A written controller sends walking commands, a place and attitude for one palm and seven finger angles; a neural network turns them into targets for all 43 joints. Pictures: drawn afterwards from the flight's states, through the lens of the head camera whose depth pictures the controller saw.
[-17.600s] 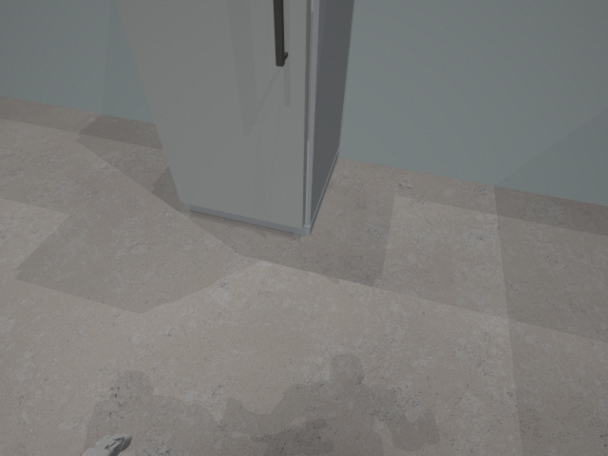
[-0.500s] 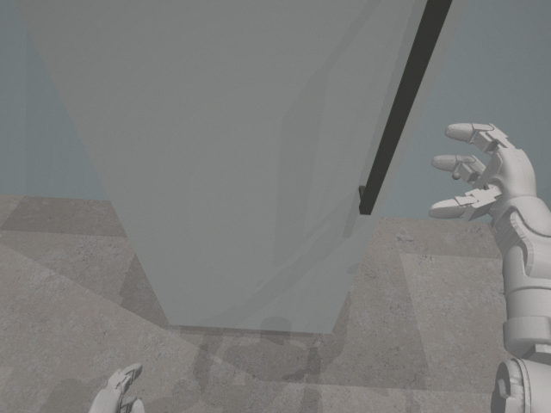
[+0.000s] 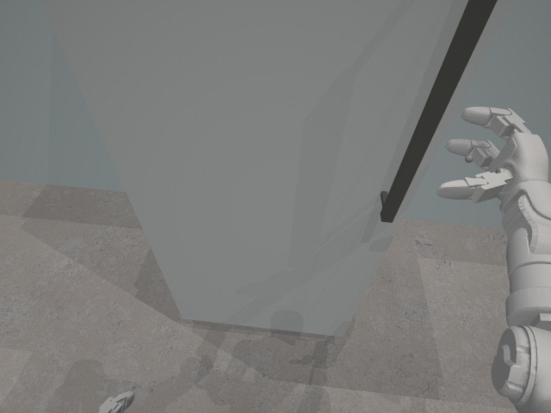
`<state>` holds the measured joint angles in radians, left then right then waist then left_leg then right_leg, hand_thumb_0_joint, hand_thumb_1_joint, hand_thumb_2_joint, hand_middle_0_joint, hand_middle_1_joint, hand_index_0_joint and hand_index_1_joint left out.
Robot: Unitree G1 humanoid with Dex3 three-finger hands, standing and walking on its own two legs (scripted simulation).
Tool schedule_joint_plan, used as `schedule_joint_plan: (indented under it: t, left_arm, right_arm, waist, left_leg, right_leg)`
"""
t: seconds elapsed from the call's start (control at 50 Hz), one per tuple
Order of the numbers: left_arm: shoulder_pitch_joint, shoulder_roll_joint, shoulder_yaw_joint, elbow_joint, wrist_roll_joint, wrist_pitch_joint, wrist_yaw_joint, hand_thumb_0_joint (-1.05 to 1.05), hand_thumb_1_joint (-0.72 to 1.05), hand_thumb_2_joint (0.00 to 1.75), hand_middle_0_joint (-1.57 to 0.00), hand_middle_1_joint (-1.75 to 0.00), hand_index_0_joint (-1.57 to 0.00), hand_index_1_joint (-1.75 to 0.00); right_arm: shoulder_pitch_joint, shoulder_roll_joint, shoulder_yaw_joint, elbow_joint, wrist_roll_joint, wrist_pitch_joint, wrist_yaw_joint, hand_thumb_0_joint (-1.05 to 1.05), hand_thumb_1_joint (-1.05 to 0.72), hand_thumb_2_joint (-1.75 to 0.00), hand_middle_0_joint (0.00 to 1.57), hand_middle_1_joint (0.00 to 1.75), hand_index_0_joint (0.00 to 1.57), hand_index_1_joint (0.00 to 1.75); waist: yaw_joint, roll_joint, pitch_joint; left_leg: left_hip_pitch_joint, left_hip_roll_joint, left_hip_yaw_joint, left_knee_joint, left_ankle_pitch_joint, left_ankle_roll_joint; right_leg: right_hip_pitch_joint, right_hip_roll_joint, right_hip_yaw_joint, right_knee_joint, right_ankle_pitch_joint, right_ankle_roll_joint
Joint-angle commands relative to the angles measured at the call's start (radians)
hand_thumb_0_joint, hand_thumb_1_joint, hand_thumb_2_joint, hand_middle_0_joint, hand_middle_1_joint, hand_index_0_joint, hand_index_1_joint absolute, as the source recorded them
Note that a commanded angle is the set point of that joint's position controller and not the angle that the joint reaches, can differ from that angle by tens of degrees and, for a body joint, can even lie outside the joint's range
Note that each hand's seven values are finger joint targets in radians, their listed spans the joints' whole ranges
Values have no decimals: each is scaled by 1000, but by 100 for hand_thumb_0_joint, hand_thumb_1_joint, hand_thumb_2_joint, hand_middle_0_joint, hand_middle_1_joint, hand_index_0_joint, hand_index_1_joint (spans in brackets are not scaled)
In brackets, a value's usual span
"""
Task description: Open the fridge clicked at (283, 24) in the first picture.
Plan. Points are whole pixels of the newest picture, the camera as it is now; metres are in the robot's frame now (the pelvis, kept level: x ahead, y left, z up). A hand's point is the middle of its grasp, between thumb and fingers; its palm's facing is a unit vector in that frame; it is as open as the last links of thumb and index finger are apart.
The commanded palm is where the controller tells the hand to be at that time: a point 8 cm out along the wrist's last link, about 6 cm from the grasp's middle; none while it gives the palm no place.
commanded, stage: move the hooked fingers beside the handle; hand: right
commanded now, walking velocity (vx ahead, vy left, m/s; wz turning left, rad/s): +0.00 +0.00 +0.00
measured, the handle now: (431, 99) +0.47 -0.14 +0.25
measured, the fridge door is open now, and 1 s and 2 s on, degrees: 0 0 0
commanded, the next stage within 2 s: feel for the door with the fingertips in 0.70 s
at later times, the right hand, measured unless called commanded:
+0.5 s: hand (474, 170) +0.41 -0.21 +0.18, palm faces +0.04 +1.00 +0.01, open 14.0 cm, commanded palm +0.39 -0.26 +0.18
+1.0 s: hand (459, 162) +0.43 -0.20 +0.18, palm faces +0.02 +1.00 +0.01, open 14.0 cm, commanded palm +0.40 -0.24 +0.18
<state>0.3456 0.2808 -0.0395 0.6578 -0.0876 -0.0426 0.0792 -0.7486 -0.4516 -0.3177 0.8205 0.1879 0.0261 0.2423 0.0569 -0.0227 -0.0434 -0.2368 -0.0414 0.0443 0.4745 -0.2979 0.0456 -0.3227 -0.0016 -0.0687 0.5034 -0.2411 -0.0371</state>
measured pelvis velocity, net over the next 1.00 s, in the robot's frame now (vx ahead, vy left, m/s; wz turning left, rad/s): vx -0.01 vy -0.01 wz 0.00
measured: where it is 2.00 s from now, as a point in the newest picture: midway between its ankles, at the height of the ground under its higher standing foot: outside the picture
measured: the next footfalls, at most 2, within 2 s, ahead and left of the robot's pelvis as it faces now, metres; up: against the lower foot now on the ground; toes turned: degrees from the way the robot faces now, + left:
none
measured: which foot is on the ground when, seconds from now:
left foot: down 0.00-1.00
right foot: down 0.00-1.00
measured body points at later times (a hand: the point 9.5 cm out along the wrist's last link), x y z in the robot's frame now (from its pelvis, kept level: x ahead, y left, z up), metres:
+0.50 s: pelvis -0.01 -0.01 +0.00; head +0.00 +0.00 +0.45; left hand +0.12 +0.24 -0.10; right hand +0.41 -0.26 +0.18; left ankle -0.03 +0.09 -0.74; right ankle +0.01 -0.10 -0.74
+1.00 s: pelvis -0.01 -0.01 +0.00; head +0.00 -0.01 +0.45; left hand +0.06 +0.25 -0.11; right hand +0.42 -0.25 +0.18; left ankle -0.03 +0.09 -0.74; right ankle +0.01 -0.10 -0.74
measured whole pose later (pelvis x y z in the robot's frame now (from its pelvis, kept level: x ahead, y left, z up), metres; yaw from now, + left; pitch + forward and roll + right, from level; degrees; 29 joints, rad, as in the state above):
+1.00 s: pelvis -0.01 -0.01 +0.00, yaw +0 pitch +3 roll +1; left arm 0.36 0.28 -0.03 0.66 -0.08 -0.06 0.06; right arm -0.77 -0.39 -0.26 0.81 0.19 0.01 0.18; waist 0.05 -0.03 -0.04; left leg -0.26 -0.03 0.04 0.49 -0.29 0.03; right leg -0.35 0.01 -0.07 0.52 -0.23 -0.05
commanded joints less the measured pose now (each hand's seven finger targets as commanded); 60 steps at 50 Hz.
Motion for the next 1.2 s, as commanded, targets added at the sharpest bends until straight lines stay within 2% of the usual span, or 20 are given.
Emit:
schedule_joint_plan:
  t: [0.0, 0.08, 0.1, 0.18, 0.2, 0.26, 0.4, 0.5, 0.58, 0.6, 0.68, 0.74, 0.8, 0.86, 0.88, 0.94, 0.98, 1.06, 1.14, 1.18]
  left_arm:
    - [-21, 149, 60, -136, -2, -35, 9, 0, 90, 90, -20, -30, -20, -30]
    - [-39, 133, 66, -163, -2, -37, 5, 0, 90, 90, -20, -30, -20, -30]
    - [-43, 138, 66, -158, 1, -39, 4, 0, 90, 90, -20, -30, -20, -30]
    - [-49, 134, 62, -143, -7, -41, 12, 0, 90, 90, -20, -30, -20, -30]
    - [-53, 139, 62, -138, -6, -39, 12, 0, 90, 90, -20, -30, -20, -30]
    - [-60, 134, 55, -134, -8, -37, 13, 0, 90, 90, -20, -30, -20, -30]
    - [-71, 131, 51, -154, 2, -36, 9, 0, 90, 90, -20, -30, -20, -30]
    - [-77, 130, 43, -144, -2, -32, 11, 0, 90, 90, -20, -30, -20, -30]
    - [-66, 129, 47, -143, -4, -33, 11, 0, 90, 90, -20, -30, -20, -30]
    - [-71, 131, 46, -140, -4, -37, 12, 0, 90, 90, -20, -30, -20, -30]
    - [-47, 134, 52, -129, 2, -48, 15, 0, 90, 90, -20, -30, -20, -30]
    - [-39, 137, 51, -113, 6, -60, 13, 0, 90, 90, -20, -30, -20, -30]
    - [-31, 141, 51, -108, 8, -59, 8, 0, 90, 90, -20, -30, -20, -30]
    - [-33, 135, 52, -112, 6, -64, -1, 0, 90, 90, -20, -30, -20, -30]
    - [-21, 134, 57, -113, 9, -63, -4, 0, 90, 90, -20, -30, -20, -30]
    - [-24, 137, 61, -122, 8, -61, -9, 0, 90, 90, -20, -30, -20, -30]
    - [-26, 135, 63, -126, 8, -61, -11, 0, 90, 90, -20, -30, -20, -30]
    - [-41, 130, 65, -126, 8, -67, -16, 0, 90, 90, -20, -30, -20, -30]
    - [-51, 123, 60, -113, 8, -63, -15, 0, 90, 90, -20, -30, -20, -30]
    - [-53, 126, 59, -108, 11, -58, -10, 0, 90, 90, -20, -30, -20, -30]
  right_arm:
    - [-381, -283, -69, -192, 24, -39, 25, 0, 50, -30, 30, 120, 30, 120]
    - [-403, -223, -24, -379, 46, -78, 30, 0, 50, -30, 30, 120, 30, 120]
    - [-398, -263, -65, -410, 48, -84, 29, 0, 50, -30, 30, 120, 30, 120]
    - [-413, -204, -17, -387, 67, -60, 30, 0, 50, -30, 30, 120, 30, 120]
    - [-392, -249, -60, -361, 55, -43, 23, 0, 50, -30, 30, 120, 30, 120]
    - [-442, -174, 15, -322, 37, -5, 7, 0, 50, -30, 30, 120, 30, 120]
    - [-410, -234, -52, -352, 42, -40, -17, 0, 50, -30, 30, 120, 30, 120]
    - [-436, -228, -33, -279, 27, -40, -18, 0, 50, -30, 30, 120, 30, 120]
    - [-478, -144, 47, -252, 25, -30, -11, 0, 50, -30, 30, 120, 30, 120]
    - [-505, -149, 45, -250, 25, -30, -10, 0, 50, -30, 30, 120, 30, 120]
    - [-540, -154, 32, -240, 43, -67, -12, 0, 50, -30, 30, 120, 30, 120]
    - [-600, -185, 6, -250, 35, -97, -22, 0, 50, -30, 30, 120, 30, 120]
    - [-545, -234, -39, -213, 19, -107, -37, 0, 50, -30, 30, 120, 30, 120]
    - [-523, -130, 43, -211, 10, -95, -40, 0, 50, -30, 30, 120, 30, 120]
    - [-498, -111, 48, -202, 16, -91, -45, 0, 50, -30, 30, 120, 30, 120]
    - [-480, -133, 18, -244, 16, -73, -54, 0, 50, -30, 30, 120, 30, 120]
    - [-470, -94, 46, -277, 28, -66, -60, 0, 50, -30, 30, 120, 30, 120]
    - [-489, -45, 80, -373, 22, -58, -73, 0, 50, -30, 30, 120, 30, 120]
    - [-507, -6, 106, -368, 23, -34, -99, 0, 50, -30, 30, 120, 30, 120]
    - [-524, -61, 66, -355, 11, -32, -125, 0, 50, -30, 30, 120, 30, 120]
  waist:
    - [-28, 22, -285]
    - [-17, -37, -353]
    - [-26, -37, -375]
    - [2, 8, -293]
    - [-13, 3, -282]
    - [5, -39, -234]
    - [-24, 22, -344]
    - [-13, 10, -258]
    - [8, -22, -237]
    - [10, -55, -237]
    - [18, 24, -282]
    - [14, 2, -327]
    - [-10, -4, -332]
    - [-3, -64, -298]
    - [-3, -18, -291]
    - [-16, -26, -308]
    - [-10, 14, -302]
    - [-9, -24, -322]
    - [4, 10, -260]
    - [2, 19, -246]
  left_leg:
    - [38, 35, -48, -40, 443, -27]
    - [28, 28, -45, -34, 461, -22]
    - [31, 23, -49, -31, 473, -23]
    - [-2, 23, -40, -53, 410, -27]
    - [-15, 22, -42, -53, 398, -26]
    - [-74, 24, -32, -61, 316, -21]
    - [15, 26, -40, -43, 378, -21]
    - [-25, 29, -43, -59, 322, -23]
    - [-79, 27, -30, -66, 259, -16]
    - [-98, 26, -34, -67, 248, -16]
    - [-89, 21, -30, -69, 226, -19]
    - [-85, 19, -32, -60, 220, -19]
    - [-62, 21, -35, -53, 232, -17]
    - [-101, 18, -24, -47, 234, -14]
    - [-91, 18, -17, -51, 238, -13]
    - [-91, 13, -18, -46, 252, -12]
    - [-69, 14, -18, -51, 268, -14]
    - [-90, 10, -16, -44, 275, -14]
    - [-109, 8, -13, -59, 235, -16]
    - [-103, 12, -19, -69, 210, -18]
  right_leg:
    - [185, -4, 63, -12, 292, -29]
    - [281, -11, 69, 7, 377, -30]
    - [296, -12, 77, 9, 385, -29]
    - [271, -11, 70, -2, 311, -32]
    - [260, -12, 75, -6, 297, -30]
    - [256, -10, 88, -16, 249, -23]
    - [263, -8, 88, -8, 294, -23]
    - [222, -9, 85, -19, 228, -24]
    - [241, -13, 99, -16, 205, -18]
    - [247, -13, 102, -18, 194, -16]
    - [263, -15, 111, -13, 188, -20]
    - [284, -17, 120, -18, 191, -16]
    - [257, -16, 113, -20, 201, -15]
    - [276, -20, 113, -22, 222, -7]
    - [267, -23, 115, -18, 235, -9]
    - [287, -26, 117, -22, 253, -6]
    - [275, -26, 108, -18, 264, -12]
    - [325, -31, 116, -20, 295, -5]
    - [299, -28, 120, -31, 237, -7]
    - [276, -26, 114, -31, 205, -12]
